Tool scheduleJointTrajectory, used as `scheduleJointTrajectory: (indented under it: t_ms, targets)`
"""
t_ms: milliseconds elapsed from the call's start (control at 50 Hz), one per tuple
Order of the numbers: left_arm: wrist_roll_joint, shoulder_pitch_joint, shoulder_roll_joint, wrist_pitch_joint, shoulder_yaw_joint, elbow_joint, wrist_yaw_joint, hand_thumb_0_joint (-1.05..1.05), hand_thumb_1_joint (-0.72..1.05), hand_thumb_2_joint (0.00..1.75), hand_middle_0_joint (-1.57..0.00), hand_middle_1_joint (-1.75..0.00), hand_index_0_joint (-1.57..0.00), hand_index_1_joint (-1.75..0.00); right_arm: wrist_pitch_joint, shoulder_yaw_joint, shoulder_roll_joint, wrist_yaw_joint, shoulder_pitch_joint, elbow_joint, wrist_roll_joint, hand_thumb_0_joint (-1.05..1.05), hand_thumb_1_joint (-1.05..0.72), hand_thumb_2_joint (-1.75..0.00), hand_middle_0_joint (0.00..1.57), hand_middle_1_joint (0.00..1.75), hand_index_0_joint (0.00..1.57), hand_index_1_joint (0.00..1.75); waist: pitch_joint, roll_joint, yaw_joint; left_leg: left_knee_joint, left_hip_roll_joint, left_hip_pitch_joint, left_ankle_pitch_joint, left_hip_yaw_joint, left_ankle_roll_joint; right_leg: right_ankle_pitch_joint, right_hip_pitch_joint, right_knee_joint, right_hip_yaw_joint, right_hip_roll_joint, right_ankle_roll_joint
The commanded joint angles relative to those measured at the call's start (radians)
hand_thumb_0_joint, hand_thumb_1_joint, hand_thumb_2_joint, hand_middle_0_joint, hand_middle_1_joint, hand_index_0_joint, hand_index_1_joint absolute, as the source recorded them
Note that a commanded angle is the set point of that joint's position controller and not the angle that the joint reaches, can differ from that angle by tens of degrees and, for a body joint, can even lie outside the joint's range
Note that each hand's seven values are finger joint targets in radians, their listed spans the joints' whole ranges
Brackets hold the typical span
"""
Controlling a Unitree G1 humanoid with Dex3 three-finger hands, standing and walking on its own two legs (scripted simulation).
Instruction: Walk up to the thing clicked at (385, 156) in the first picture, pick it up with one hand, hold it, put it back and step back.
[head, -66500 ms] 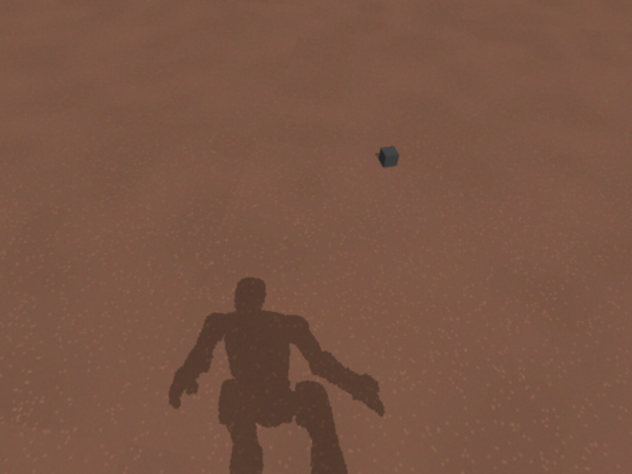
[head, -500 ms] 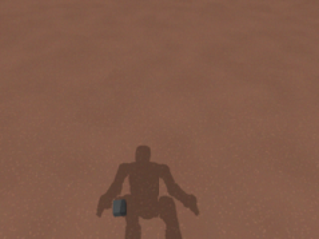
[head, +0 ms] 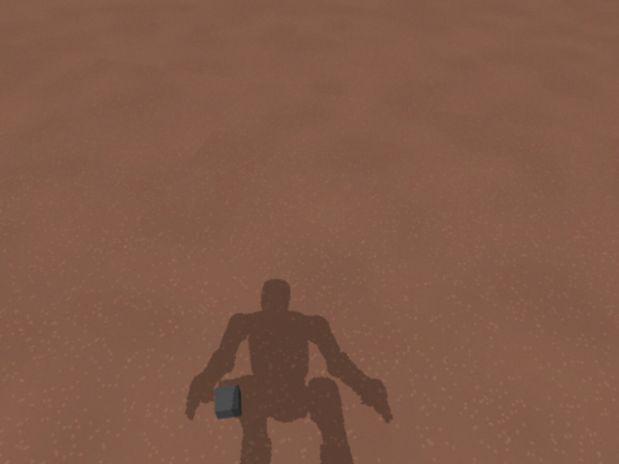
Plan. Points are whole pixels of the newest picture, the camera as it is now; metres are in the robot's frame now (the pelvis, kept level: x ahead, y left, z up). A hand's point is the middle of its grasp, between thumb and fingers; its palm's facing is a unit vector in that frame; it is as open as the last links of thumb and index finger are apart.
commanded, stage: stand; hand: left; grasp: from above
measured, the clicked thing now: (228, 401) +0.43 +0.25 -0.75
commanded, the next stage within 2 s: step back in 1.24 s
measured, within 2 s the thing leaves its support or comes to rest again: neither
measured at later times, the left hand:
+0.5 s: hand out of the picture +0.09 +0.24 -0.16, palm faces +0.00 -0.95 -0.32, open 7.4 cm
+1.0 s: hand out of the picture +0.09 +0.24 -0.16, palm faces -0.01 -0.94 -0.33, open 7.4 cm
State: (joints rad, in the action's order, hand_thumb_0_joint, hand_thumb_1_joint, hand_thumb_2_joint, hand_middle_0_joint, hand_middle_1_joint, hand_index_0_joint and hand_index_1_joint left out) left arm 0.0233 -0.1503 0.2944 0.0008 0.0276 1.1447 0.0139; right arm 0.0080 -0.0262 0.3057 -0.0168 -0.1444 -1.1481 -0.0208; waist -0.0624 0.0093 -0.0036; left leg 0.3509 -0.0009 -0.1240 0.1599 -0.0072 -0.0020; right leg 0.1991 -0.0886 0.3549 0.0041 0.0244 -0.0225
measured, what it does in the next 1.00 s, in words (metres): stands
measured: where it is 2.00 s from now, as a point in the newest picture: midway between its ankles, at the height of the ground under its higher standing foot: outside the picture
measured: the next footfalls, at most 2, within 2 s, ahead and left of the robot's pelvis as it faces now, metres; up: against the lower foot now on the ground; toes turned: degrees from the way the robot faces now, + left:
left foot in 1.56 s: -0.01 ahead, +0.13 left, +0.00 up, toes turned -2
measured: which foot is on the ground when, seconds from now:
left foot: down 0.00-1.00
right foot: down 0.00-1.00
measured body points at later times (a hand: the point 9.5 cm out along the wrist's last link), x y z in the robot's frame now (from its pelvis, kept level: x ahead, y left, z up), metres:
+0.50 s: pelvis +0.02 +0.00 +0.00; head +0.02 +0.00 +0.45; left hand +0.09 +0.28 -0.14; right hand +0.08 -0.30 -0.14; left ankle +0.02 +0.12 -0.75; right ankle +0.00 -0.13 -0.75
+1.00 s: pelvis +0.02 +0.00 +0.00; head +0.03 -0.01 +0.45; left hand +0.09 +0.29 -0.13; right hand +0.09 -0.30 -0.14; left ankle +0.02 +0.12 -0.75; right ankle +0.00 -0.13 -0.75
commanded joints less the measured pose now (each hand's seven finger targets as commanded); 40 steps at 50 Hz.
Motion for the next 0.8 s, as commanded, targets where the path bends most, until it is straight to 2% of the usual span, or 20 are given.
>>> scheduleJointTrajectory:
  t_ms: [0,40,80,120,160,200,220,240,260,300,380,440,500,560,620,660,780]
  targets:
    - [-0.003,0.036,0.201,-0.024,0.035,-0.052,0.016,0.0,0.9,0.9,-0.2,-0.3,-0.2,-0.3,0.018,-0.027,0.192,-0.006,0.038,0.061,0.002,0.0,-0.9,-0.9,0.2,0.3,0.2,0.3,0.03,-0.03,0.001,-0.069,0.105,0.002,-0.035,-0.103,0.025,-0.048,-0.027,-0.082,0.086,0.093,0.036]
    - [-0.005,0.04,0.204,-0.022,0.034,-0.052,0.014,0.0,0.9,0.9,-0.2,-0.3,-0.2,-0.3,0.018,-0.024,0.191,-0.006,0.035,0.057,0.002,0.0,-0.9,-0.9,0.2,0.3,0.2,0.3,0.011,-0.021,0.003,-0.081,0.102,-0.015,0.004,-0.103,0.022,-0.012,-0.045,-0.088,0.084,0.087,0.035]
    - [-0.003,0.037,0.2,-0.023,0.033,-0.053,0.012,0.0,0.9,0.9,-0.2,-0.3,-0.2,-0.3,0.021,-0.028,0.207,-0.007,0.054,0.061,0.002,0.0,-0.9,-0.9,0.2,0.3,0.2,0.3,0.042,-0.004,-0.004,-0.07,0.109,0.017,-0.026,-0.104,0.026,-0.055,-0.037,-0.085,0.085,0.091,0.037]
    - [-0.005,0.053,0.212,-0.022,0.036,-0.051,0.013,0.0,0.9,0.9,-0.2,-0.3,-0.2,-0.3,0.019,-0.023,0.194,-0.006,0.04,0.055,0.002,0.0,-0.9,-0.9,0.2,0.3,0.2,0.3,0.028,-0.02,0.007,-0.079,0.105,-0.001,-0.005,-0.101,0.021,-0.022,-0.041,-0.086,0.083,0.088,0.036]
    - [-0.004,0.039,0.205,-0.022,0.031,-0.048,0.012,0.0,0.9,0.9,-0.2,-0.3,-0.2,-0.3,0.017,-0.024,0.198,-0.004,0.048,0.054,0.003,0.0,-0.9,-0.9,0.2,0.3,0.2,0.3,0.012,-0.021,0.001,-0.079,0.106,-0.004,0.018,-0.104,0.022,0.006,-0.059,-0.099,0.084,0.085,0.034]
    - [-0.004,0.058,0.214,-0.027,0.034,-0.056,0.012,0.0,0.9,0.9,-0.2,-0.3,-0.2,-0.3,0.017,-0.025,0.203,-0.003,0.047,0.056,0.002,0.0,-0.9,-0.9,0.2,0.3,0.2,0.3,0.041,-0.023,0.007,-0.07,0.106,-0.001,-0.026,-0.097,0.024,-0.026,-0.033,-0.096,0.088,0.091,0.035]
    - [-0.004,0.056,0.209,-0.03,0.032,-0.058,0.013,0.0,0.9,0.9,-0.2,-0.3,-0.2,-0.3,0.021,-0.025,0.205,-0.003,0.06,0.062,0.002,0.0,-0.9,-0.9,0.2,0.3,0.2,0.3,0.064,-0.017,0.002,-0.052,0.113,0.026,-0.1,-0.094,0.027,-0.104,-0.017,-0.09,0.09,0.1,0.036]
    - [-0.007,0.06,0.214,-0.031,0.033,-0.056,0.013,0.0,0.9,0.9,-0.2,-0.3,-0.2,-0.3,0.019,-0.022,0.198,-0.002,0.048,0.056,0.004,0.0,-0.9,-0.9,0.2,0.3,0.2,0.3,0.053,-0.028,0.009,-0.059,0.109,0.011,-0.082,-0.095,0.023,-0.083,-0.021,-0.096,0.09,0.098,0.034]
    - [-0.006,0.063,0.215,-0.033,0.034,-0.061,0.014,0.0,0.9,0.9,-0.2,-0.3,-0.2,-0.3,0.022,-0.025,0.21,-0.004,0.058,0.06,0.003,0.0,-0.9,-0.9,0.2,0.3,0.2,0.3,0.088,-0.006,0.005,-0.045,0.116,0.039,-0.143,-0.09,0.028,-0.154,0.001,-0.084,0.089,0.103,0.035]
    - [-0.008,0.058,0.213,-0.034,0.032,-0.059,0.014,0.0,0.9,0.9,-0.2,-0.3,-0.2,-0.3,0.023,-0.023,0.209,-0.005,0.054,0.057,0.004,0.0,-0.9,-0.9,0.2,0.3,0.2,0.3,0.104,-0.007,0.005,-0.037,0.118,0.053,-0.193,-0.087,0.026,-0.21,0.013,-0.075,0.082,0.103,0.031]
    - [-0.011,0.072,0.213,-0.029,0.032,-0.055,0.013,0.0,0.9,0.9,-0.2,-0.3,-0.2,-0.3,0.02,-0.022,0.21,-0.006,0.061,0.052,0.004,0.0,-0.9,-0.9,0.2,0.3,0.2,0.3,0.07,-0.006,0.005,-0.058,0.116,0.025,-0.149,-0.088,0.021,-0.152,0.005,-0.082,0.078,0.097,0.033]
    - [-0.009,0.062,0.214,-0.03,0.03,-0.054,0.011,0.0,0.9,0.9,-0.2,-0.3,-0.2,-0.3,0.022,-0.02,0.21,-0.005,0.059,0.051,0.007,0.0,-0.9,-0.9,0.2,0.3,0.2,0.3,0.076,-0.009,0.005,-0.053,0.12,0.042,-0.189,-0.087,0.02,-0.184,0.003,-0.082,0.074,0.098,0.032]
    - [-0.01,0.071,0.216,-0.028,0.03,-0.054,0.011,0.0,0.9,0.9,-0.2,-0.3,-0.2,-0.3,0.02,-0.02,0.215,-0.005,0.062,0.049,0.005,0.0,-0.9,-0.9,0.2,0.3,0.2,0.3,0.053,-0.005,0.006,-0.068,0.118,0.016,-0.126,-0.088,0.02,-0.124,-0.004,-0.091,0.078,0.097,0.032]
    - [-0.008,0.072,0.215,-0.03,0.029,-0.057,0.01,0.0,0.9,0.9,-0.2,-0.3,-0.2,-0.3,0.024,-0.022,0.222,-0.004,0.077,0.055,0.007,0.0,-0.9,-0.9,0.2,0.3,0.2,0.3,0.079,-0.007,0.005,-0.057,0.126,0.052,-0.181,-0.089,0.021,-0.17,-0.002,-0.084,0.076,0.099,0.033]
    - [-0.011,0.083,0.23,-0.03,0.033,-0.06,0.01,0.0,0.9,0.9,-0.2,-0.3,-0.2,-0.3,0.022,-0.022,0.224,-0.005,0.064,0.049,0.005,0.0,-0.9,-0.9,0.2,0.3,0.2,0.3,0.088,-0.004,0.009,-0.067,0.122,0.038,-0.148,-0.084,0.023,-0.154,0.015,-0.086,0.081,0.1,0.034]
    - [-0.011,0.073,0.221,-0.03,0.029,-0.059,0.008,0.0,0.9,0.9,-0.2,-0.3,-0.2,-0.3,0.024,-0.023,0.23,-0.004,0.082,0.053,0.006,0.0,-0.9,-0.9,0.2,0.3,0.2,0.3,0.087,0.008,0.002,-0.066,0.124,0.048,-0.163,-0.087,0.022,-0.155,0.006,-0.089,0.079,0.098,0.035]
    - [-0.012,0.084,0.232,-0.029,0.029,-0.061,0.007,0.0,0.9,0.9,-0.2,-0.3,-0.2,-0.3,0.026,-0.021,0.225,-0.002,0.077,0.05,0.007,0.0,-0.9,-0.9,0.2,0.3,0.2,0.3,0.073,-0.014,0.008,-0.076,0.124,0.041,-0.158,-0.089,0.018,-0.144,0.003,-0.086,0.08,0.098,0.036]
